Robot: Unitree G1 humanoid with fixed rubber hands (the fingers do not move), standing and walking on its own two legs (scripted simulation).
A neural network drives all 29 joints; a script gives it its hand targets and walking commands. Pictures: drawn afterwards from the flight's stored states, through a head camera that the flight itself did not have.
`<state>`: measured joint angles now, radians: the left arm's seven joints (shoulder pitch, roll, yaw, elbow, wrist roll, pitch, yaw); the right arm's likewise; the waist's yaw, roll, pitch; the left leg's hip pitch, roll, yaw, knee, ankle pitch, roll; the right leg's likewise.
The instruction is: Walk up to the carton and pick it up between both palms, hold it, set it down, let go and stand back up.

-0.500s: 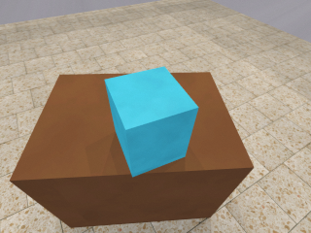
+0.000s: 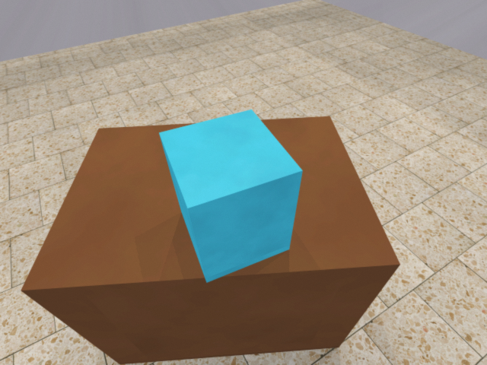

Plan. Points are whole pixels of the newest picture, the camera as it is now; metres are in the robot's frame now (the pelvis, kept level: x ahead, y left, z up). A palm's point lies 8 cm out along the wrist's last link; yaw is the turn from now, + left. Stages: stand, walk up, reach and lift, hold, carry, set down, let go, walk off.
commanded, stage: walk up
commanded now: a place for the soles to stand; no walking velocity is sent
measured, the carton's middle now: (229, 195) +0.47 +0.05 +0.01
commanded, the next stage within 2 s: reach and lift in 1.70 s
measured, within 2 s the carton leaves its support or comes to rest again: neither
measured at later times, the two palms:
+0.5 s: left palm out of the picture +0.03 +0.40 -0.11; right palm out of the picture +0.05 -0.22 -0.10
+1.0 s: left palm out of the picture +0.03 +0.33 -0.10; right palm out of the picture +0.09 -0.26 -0.12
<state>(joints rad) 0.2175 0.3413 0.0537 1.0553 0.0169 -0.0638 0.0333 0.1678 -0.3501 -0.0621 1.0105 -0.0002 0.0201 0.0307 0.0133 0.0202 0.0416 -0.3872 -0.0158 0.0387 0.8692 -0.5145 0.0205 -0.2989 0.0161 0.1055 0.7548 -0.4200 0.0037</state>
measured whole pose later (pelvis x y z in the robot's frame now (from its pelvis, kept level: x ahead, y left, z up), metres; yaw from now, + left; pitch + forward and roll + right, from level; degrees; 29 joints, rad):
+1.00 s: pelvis +0.00 +0.04 +0.01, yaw +2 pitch -3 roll +2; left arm 0.22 0.30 0.05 1.04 0.02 -0.03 0.02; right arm 0.16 -0.35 -0.06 1.01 0.00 0.01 0.02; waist 0.01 0.01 0.08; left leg -0.28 -0.02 0.04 0.68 -0.47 0.04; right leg -0.33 0.02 0.10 0.69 -0.31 -0.01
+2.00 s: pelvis +0.01 +0.03 -0.01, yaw +2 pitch -6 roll +1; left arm 0.08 0.25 0.05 0.48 0.04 0.40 0.05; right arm 0.06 -0.34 -0.08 0.92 -0.05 -0.14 0.09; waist 0.01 -0.01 0.22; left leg -0.27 0.01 0.04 0.77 -0.40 -0.01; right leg -0.32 0.04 0.09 0.81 -0.39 0.00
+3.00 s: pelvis +0.01 +0.02 +0.02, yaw +2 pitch +0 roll +1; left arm 0.24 0.03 0.00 0.41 0.01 0.03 0.24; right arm 0.19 -0.34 -0.08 0.70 0.10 -0.28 0.24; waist 0.01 -0.01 0.00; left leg -0.26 0.02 0.04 0.50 -0.25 -0.02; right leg -0.32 0.05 0.09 0.55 -0.24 -0.02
